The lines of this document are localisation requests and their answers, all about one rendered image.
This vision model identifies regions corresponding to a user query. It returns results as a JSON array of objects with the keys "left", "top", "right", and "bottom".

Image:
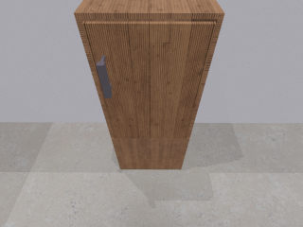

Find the cupboard door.
[{"left": 82, "top": 21, "right": 217, "bottom": 139}]

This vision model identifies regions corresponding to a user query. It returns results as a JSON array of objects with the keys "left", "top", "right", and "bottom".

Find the handle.
[{"left": 96, "top": 55, "right": 112, "bottom": 98}]

